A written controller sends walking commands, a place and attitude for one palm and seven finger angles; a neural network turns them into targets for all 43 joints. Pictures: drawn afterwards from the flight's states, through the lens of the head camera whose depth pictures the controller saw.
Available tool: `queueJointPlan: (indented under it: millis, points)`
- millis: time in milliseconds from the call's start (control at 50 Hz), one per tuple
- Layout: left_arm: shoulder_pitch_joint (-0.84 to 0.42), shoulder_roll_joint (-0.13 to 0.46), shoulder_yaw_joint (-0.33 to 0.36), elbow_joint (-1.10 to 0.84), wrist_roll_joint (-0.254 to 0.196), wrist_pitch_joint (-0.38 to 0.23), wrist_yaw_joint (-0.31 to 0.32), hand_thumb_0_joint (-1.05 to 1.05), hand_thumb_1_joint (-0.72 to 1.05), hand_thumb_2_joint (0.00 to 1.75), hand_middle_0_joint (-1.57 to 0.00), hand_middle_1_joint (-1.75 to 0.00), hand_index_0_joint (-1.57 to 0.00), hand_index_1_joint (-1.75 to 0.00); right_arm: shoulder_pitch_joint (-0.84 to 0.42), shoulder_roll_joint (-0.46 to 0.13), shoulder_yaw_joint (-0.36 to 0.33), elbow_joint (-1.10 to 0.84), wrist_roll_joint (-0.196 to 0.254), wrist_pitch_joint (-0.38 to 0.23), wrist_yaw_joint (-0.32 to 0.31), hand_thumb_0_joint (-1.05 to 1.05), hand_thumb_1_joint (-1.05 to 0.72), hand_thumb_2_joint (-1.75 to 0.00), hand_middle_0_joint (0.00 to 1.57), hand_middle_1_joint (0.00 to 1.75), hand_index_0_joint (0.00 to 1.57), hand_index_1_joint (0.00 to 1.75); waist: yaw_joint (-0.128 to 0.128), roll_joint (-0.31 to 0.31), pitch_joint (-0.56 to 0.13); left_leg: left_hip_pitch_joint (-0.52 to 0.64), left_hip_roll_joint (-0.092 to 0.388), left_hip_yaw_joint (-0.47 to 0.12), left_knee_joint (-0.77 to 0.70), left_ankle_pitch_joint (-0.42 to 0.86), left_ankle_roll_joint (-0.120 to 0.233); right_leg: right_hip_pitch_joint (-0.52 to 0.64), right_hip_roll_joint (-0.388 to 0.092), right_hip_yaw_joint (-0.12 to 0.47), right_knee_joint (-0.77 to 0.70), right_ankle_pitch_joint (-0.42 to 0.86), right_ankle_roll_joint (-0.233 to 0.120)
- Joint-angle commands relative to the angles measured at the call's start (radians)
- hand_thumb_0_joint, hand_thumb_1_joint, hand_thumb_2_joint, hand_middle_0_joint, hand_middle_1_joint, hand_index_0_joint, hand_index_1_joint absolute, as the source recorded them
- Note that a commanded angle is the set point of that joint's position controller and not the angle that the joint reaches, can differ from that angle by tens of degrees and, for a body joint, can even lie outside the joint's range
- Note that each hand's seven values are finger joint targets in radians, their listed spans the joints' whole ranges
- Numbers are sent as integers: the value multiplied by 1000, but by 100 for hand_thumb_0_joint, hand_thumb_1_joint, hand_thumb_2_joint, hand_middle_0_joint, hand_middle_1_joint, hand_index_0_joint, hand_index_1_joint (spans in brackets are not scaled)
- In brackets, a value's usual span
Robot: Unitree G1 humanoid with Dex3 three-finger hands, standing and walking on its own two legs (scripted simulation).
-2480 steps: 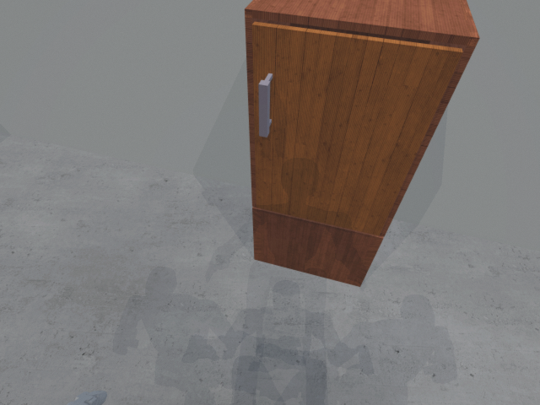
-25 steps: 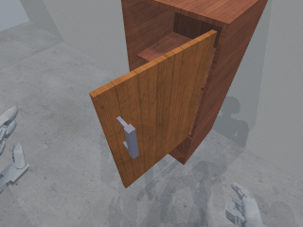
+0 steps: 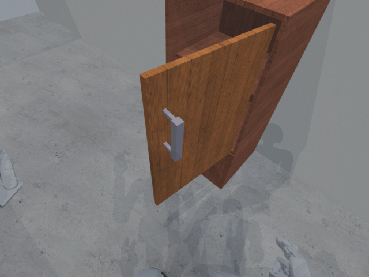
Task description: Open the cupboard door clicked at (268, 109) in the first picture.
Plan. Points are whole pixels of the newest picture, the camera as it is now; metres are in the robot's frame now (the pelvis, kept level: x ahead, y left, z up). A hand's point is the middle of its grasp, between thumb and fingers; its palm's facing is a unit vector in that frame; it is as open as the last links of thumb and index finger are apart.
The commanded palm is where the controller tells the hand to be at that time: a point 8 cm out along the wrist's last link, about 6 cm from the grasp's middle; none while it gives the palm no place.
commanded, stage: step back with the hand held close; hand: left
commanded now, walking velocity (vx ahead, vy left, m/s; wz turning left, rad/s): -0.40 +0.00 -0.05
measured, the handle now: (171, 135) +0.42 +0.06 +0.05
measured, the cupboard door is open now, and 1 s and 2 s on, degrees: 81 81 81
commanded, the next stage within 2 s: stop stepping back and stand still in 0.32 s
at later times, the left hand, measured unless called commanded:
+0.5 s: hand (18, 251) +0.13 +0.22 +0.17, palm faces +0.24 -0.82 -0.53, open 7.4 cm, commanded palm +0.06 +0.27 +0.19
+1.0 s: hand out of the picture +0.02 +0.22 +0.18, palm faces +0.41 -0.78 -0.48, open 7.4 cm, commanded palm -0.04 +0.27 +0.19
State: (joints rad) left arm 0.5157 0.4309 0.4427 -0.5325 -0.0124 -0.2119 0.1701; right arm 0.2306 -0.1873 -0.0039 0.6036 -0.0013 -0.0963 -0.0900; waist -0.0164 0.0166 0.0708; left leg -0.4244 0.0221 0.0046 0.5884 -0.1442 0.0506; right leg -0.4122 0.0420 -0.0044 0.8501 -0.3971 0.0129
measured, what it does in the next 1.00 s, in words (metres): walks backwards: right foot, then left foot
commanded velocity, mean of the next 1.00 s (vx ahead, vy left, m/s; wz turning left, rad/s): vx -0.03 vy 0.02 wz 0.01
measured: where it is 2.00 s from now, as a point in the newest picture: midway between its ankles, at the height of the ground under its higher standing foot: outside the picture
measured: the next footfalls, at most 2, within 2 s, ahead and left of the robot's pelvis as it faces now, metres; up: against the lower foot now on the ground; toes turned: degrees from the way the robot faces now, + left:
right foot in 0.16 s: -0.07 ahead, -0.12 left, +0.00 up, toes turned -3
left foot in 0.34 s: +0.04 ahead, +0.08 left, +0.00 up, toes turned -2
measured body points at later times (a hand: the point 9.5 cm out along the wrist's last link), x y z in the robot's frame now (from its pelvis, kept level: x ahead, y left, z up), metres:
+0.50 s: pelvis -0.10 -0.02 +0.01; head -0.06 +0.00 +0.46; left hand +0.11 +0.26 +0.20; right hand +0.08 -0.27 -0.05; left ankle +0.00 +0.08 -0.73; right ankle -0.14 -0.12 -0.69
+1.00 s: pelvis -0.19 -0.03 +0.01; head -0.19 -0.03 +0.45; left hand -0.01 +0.26 +0.20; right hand -0.06 -0.29 -0.08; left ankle -0.19 +0.10 -0.73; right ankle -0.16 -0.12 -0.73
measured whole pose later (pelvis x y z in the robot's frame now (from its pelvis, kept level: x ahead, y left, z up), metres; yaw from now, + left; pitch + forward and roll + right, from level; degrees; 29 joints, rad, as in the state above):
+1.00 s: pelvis -0.19 -0.03 +0.01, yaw -1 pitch -2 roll +2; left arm 0.56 0.42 0.42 -0.46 -0.02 -0.21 0.16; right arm 0.28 -0.21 -0.01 0.65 -0.01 -0.15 -0.08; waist -0.03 -0.04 0.00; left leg -0.19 0.02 0.07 0.52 -0.29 -0.02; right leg -0.28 -0.02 -0.07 0.60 -0.30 -0.02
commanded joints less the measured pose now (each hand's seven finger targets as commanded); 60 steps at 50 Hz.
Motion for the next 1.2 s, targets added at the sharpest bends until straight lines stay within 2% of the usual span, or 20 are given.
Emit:
queueJointPlan:
  millis: [0, 80, 140, 200, 260, 300, 340, 380, 440, 500, 540, 560, 600, 680, 800, 880, 920, 1000, 1100, 1180]
  points:
    - [43, 129, 102, -222, -16, -64, 26, 0, 90, 90, -20, -30, -20, -30, -110, -131, -51, -140, -14, -91, 12, 0, -90, -90, 20, 30, 20, 30, 20, 185, -153, 59, 228, -268, -416, -279, 79, 105, 3, -1, -3, -100, -11]
    - [31, 127, 67, -224, -34, -37, 12, 0, 90, 90, -20, -30, -20, -30, -127, -142, -41, -114, -19, -80, 25, 0, -90, -90, 20, 30, 20, 30, 27, 227, -174, 157, 173, -159, -386, -105, 17, 207, 9, -31, -408, 8, -34]
    - [-16, 210, 110, -193, -50, -51, -5, 0, 90, 90, -20, -30, -20, -30, -140, -119, -32, -113, -13, -38, 26, 0, -90, -90, 20, 30, 20, 30, 20, -95, -198, 268, 47, 0, -67, -45, -65, 75, -209, 167, -618, 330, -94]
    - [-27, 233, 136, -167, -34, -41, -8, 0, 90, 90, -20, -30, -20, -30, -160, -123, -44, -126, 12, -39, 12, 0, -90, -90, 20, 30, 20, 30, 36, -235, -226, 65, -30, 9, 228, -216, -62, 193, -292, 156, -477, 945, -97]
    - [16, 213, 135, -198, -28, -26, -20, 0, 90, 90, -20, -30, -20, -30, -188, -102, -3, -153, 10, -20, -10, 0, -90, -90, 20, 30, 20, 30, 29, -90, -218, 29, -23, 34, -17, -81, -63, 352, -239, 99, -343, 1191, -77]
    - [1, 223, 134, -233, -38, -33, -23, 0, 90, 90, -20, -30, -20, -30, -183, -141, -17, -150, 11, -18, -23, 0, -90, -90, 20, 30, 20, 30, 32, 50, -249, 249, 58, -20, -184, 579, -30, 256, -109, 27, -267, 931, 11]
    - [54, 208, 132, -221, -50, -48, -32, 0, 90, 90, -20, -30, -20, -30, -135, -159, -53, -151, 9, -41, 7, 0, -90, -90, 20, 30, 20, 30, 41, 183, -356, 498, 245, -174, -213, 985, 47, 81, -8, 40, -107, 57, 9]
    - [118, 179, 126, -230, -53, -50, -38, 0, 90, 90, -20, -30, -20, -30, -136, -149, -56, -139, -23, -71, 25, 0, -90, -90, 20, 30, 20, 30, 53, 262, -332, 375, 285, -219, -266, 780, 86, 97, 5, 72, 31, -165, -5]
    - [144, 168, 123, -255, -48, -16, -15, 0, 90, 90, -20, -30, -20, -30, -106, -153, -65, -134, 0, -78, 35, 0, -90, -90, 20, 30, 20, 30, 21, 155, -279, 313, 241, -162, -303, 415, 94, 92, -6, 22, 9, -77, 11]
    - [173, 190, 152, -257, -56, 5, 8, 0, 90, 90, -20, -30, -20, -30, -134, -146, -48, -168, 1, -76, 19, 0, -90, -90, 20, 30, 20, 30, 17, 208, -195, 50, 174, -139, -472, -331, 46, 275, 7, -65, -168, -85, -9]
    - [144, 187, 143, -232, -46, 8, 14, 0, 90, 90, -20, -30, -20, -30, -146, -151, -46, -171, 0, -65, 8, 0, -90, -90, 20, 30, 20, 30, 15, 228, -143, -84, 104, -69, -430, -493, -9, 409, 12, -108, -369, -61, -28]
    - [128, 189, 139, -217, -39, 7, 12, 0, 90, 90, -20, -30, -20, -30, -139, -140, -47, -170, -2, -57, 6, 0, -90, -90, 20, 30, 20, 30, 10, 120, -118, -50, 23, -4, -271, -430, -46, 338, -46, -46, -530, -90, -49]
    - [31, 235, 152, -240, -45, -8, 9, 0, 90, 90, -20, -30, -20, -30, -138, -138, -43, -141, -19, -44, 7, 0, -90, -90, 20, 30, 20, 30, 12, -195, -78, 49, -38, -28, 317, -201, -76, -43, -408, 398, -782, -225, -193]
    - [-109, 155, 58, -100, -24, -13, -1, 0, 90, 90, -20, -30, -20, -30, -101, -148, -42, -89, -3, -65, -7, 0, -90, -90, 20, 30, 20, 30, -15, -115, -58, -12, 18, -11, 367, -151, -69, -8, -309, 216, -692, -194, -115]
    - [-86, 154, 67, -101, 6, -46, 20, 0, 90, 90, -20, -30, -20, -30, -83, -134, -34, -87, -15, -107, -19, 0, -90, -90, 20, 30, 20, 30, 20, -113, -89, 129, -14, 81, -125, -224, -5, 189, -279, 211, -592, -92, -119]
    - [-30, 178, 104, -191, -10, -71, 20, 0, 90, 90, -20, -30, -20, -30, -68, -173, -52, -129, -3, -111, -3, 0, -90, -90, 20, 30, 20, 30, 23, 136, -171, 287, 152, -143, -220, 109, 41, 169, -79, 14, -256, 235, -27]
    - [0, 171, 110, -170, -5, -69, 16, 0, 90, 90, -20, -30, -20, -30, -72, -140, -33, -106, -10, -108, 3, 0, -90, -90, 20, 30, 20, 30, 13, 223, -106, 187, 197, -185, -297, 3, 63, 137, -55, -68, -206, 64, -8]
    - [-15, 148, 96, -95, -7, -63, 10, 0, 90, 90, -20, -30, -20, -30, -84, -154, -36, -101, -2, -113, 4, 0, -90, -90, 20, 30, 20, 30, 8, 83, -40, 31, 147, -89, -231, -151, 33, 251, -59, -36, -340, 134, -20]
    - [-42, 153, 84, -83, -18, -57, 3, 0, 90, 90, -20, -30, -20, -30, -73, -129, -42, -96, 0, -92, 17, 0, -90, -90, 20, 30, 20, 30, 9, -169, -86, -7, -14, 43, 193, -282, -27, 197, -314, 386, -607, -120, -172]
    - [-70, 158, 97, -130, -16, -56, 12, 0, 90, 90, -20, -30, -20, -30, -84, -126, -26, -97, -10, -90, 9, 0, -90, -90, 20, 30, 20, 30, -5, -48, -110, 228, 16, 10, -129, -159, -16, 114, -223, 156, -461, 33, -107]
